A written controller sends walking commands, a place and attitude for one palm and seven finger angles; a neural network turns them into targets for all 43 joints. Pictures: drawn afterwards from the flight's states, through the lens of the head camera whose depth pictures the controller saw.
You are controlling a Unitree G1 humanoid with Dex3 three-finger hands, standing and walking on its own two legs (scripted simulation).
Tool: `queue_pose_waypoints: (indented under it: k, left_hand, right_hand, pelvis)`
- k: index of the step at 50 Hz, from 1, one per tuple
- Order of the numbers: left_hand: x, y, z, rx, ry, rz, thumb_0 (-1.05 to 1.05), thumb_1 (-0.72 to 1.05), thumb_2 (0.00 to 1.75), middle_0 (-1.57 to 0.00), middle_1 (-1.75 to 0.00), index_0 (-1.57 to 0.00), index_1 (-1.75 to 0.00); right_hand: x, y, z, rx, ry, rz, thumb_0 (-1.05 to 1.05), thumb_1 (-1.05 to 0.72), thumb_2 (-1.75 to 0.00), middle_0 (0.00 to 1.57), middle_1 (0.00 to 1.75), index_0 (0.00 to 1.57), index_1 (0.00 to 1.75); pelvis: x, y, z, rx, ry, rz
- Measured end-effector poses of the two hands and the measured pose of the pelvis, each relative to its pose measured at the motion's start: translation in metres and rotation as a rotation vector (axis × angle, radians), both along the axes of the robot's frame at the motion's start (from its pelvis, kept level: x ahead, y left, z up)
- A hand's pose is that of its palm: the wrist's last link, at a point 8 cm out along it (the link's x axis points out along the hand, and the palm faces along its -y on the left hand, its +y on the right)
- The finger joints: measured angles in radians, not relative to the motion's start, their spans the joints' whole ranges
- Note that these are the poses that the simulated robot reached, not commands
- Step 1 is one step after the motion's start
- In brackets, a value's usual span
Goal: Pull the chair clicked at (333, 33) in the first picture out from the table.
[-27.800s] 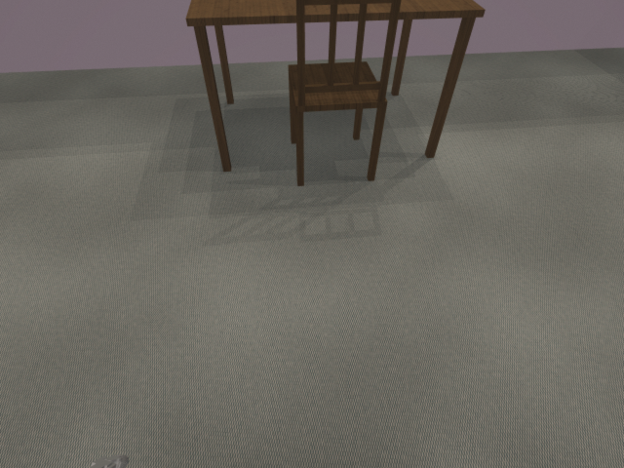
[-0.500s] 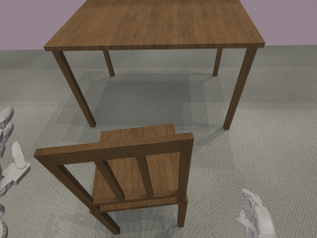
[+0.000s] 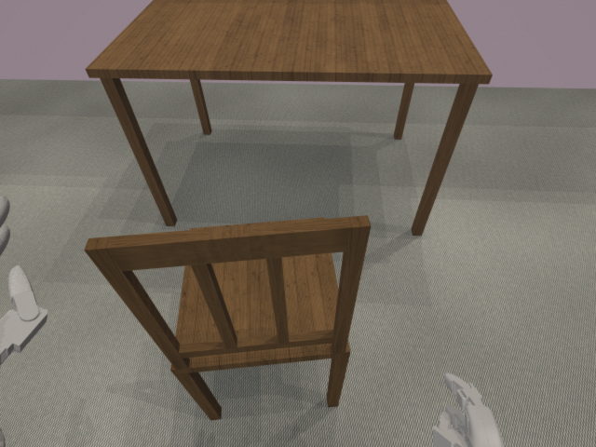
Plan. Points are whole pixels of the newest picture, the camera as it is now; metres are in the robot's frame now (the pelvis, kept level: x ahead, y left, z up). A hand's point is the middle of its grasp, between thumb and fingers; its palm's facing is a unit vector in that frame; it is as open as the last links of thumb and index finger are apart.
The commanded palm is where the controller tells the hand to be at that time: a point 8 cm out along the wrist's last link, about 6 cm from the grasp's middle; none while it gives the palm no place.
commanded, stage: step back with the hand held close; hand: left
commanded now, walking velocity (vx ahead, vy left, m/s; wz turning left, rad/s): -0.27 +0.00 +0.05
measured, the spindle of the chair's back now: (218, 308) +0.35 +0.18 -0.09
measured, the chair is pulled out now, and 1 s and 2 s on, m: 0.59 0.59 0.59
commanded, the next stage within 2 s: stop stepping back and stand still in 1.24 s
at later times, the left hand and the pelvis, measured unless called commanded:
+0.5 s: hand (29, 324) +0.19 +0.27 +0.17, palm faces +0.46 -0.75 -0.48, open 7.4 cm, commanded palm +0.12 +0.31 +0.18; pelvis -0.02 +0.00 -0.01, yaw +1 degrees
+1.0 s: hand out of the picture +0.16 +0.29 +0.17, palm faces +0.47 -0.73 -0.50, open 7.4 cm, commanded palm +0.09 +0.31 +0.18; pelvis -0.03 +0.01 +0.00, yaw +3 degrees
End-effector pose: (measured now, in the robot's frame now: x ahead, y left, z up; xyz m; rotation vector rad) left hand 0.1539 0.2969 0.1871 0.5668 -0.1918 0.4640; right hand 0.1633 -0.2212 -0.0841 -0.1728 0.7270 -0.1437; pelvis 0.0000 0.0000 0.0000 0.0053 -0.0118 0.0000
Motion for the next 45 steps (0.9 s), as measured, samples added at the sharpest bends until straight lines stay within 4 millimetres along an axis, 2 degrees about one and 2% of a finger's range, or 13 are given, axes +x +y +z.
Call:
queue_pose_waypoints:
  k: [9, 14, 22, 28, 33, 38, 41, 45]
  left_hand:
    - [-0.007, 0.009, -0.002, 0.013, 0.006, -0.018, 0.02, 0.89, 0.90, -0.21, -0.30, -0.21, -0.31]
    - [-0.010, 0.013, -0.001, 0.048, -0.012, -0.023, 0.02, 0.89, 0.90, -0.21, -0.30, -0.21, -0.31]
    - [-0.011, 0.007, -0.002, 0.039, -0.052, -0.025, 0.02, 0.89, 0.90, -0.21, -0.30, -0.21, -0.31]
    - [-0.008, 0.011, -0.002, 0.055, -0.035, -0.053, 0.02, 0.89, 0.90, -0.21, -0.30, -0.21, -0.31]
    - [-0.010, 0.014, 0.004, 0.110, -0.050, -0.045, 0.02, 0.89, 0.90, -0.21, -0.30, -0.21, -0.31]
    - [-0.015, 0.004, 0.002, 0.081, -0.078, -0.043, 0.02, 0.89, 0.90, -0.21, -0.30, -0.21, -0.31]
    - [-0.019, 0.000, 0.000, 0.050, -0.080, -0.062, 0.02, 0.89, 0.90, -0.21, -0.30, -0.21, -0.31]
    - [-0.028, 0.009, -0.002, 0.061, -0.064, -0.079, 0.02, 0.89, 0.90, -0.21, -0.30, -0.22, -0.31]
  right_hand:
    - [-0.016, -0.010, 0.009, -0.062, 0.010, -0.009, 0.01, -0.90, -0.90, 0.20, 0.30, 0.20, 0.30]
    - [-0.021, -0.013, 0.006, -0.072, 0.017, -0.016, 0.01, -0.90, -0.90, 0.20, 0.30, 0.20, 0.30]
    - [-0.020, -0.012, -0.003, -0.067, 0.045, 0.009, 0.01, -0.90, -0.90, 0.20, 0.30, 0.20, 0.30]
    - [-0.019, -0.007, -0.001, -0.081, 0.059, 0.002, 0.01, -0.90, -0.90, 0.20, 0.30, 0.20, 0.30]
    - [-0.012, -0.003, -0.001, -0.064, 0.029, 0.001, 0.01, -0.90, -0.90, 0.20, 0.30, 0.20, 0.30]
    - [-0.005, -0.004, -0.006, -0.050, 0.015, 0.029, 0.01, -0.90, -0.90, 0.20, 0.30, 0.20, 0.30]
    - [-0.007, -0.007, -0.005, -0.066, 0.030, 0.037, 0.01, -0.90, -0.90, 0.20, 0.30, 0.20, 0.30]
    - [-0.016, -0.007, 0.002, -0.102, 0.048, 0.025, 0.01, -0.90, -0.90, 0.20, 0.30, 0.20, 0.30]
  pelvis:
    - [-0.012, 0.005, 0.001, -0.008, 0.014, 0.009]
    - [-0.014, 0.004, -0.003, -0.001, 0.010, 0.019]
    - [-0.015, 0.002, -0.007, -0.013, 0.027, 0.022]
    - [-0.016, 0.007, -0.005, -0.014, 0.044, 0.024]
    - [-0.013, 0.002, -0.009, -0.011, 0.042, 0.042]
    - [-0.016, -0.004, -0.012, -0.019, 0.039, 0.046]
    - [-0.022, -0.001, -0.011, -0.022, 0.044, 0.053]
    - [-0.029, 0.007, -0.009, -0.021, 0.043, 0.051]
